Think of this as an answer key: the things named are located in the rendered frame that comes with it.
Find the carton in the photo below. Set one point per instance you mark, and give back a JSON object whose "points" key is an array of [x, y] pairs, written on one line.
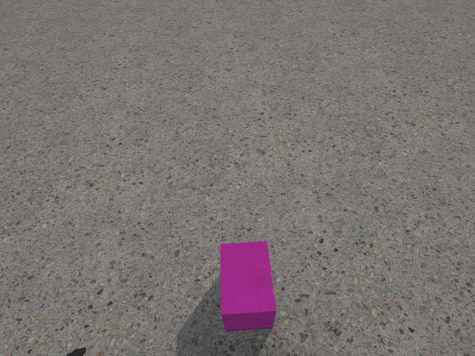
{"points": [[247, 294]]}

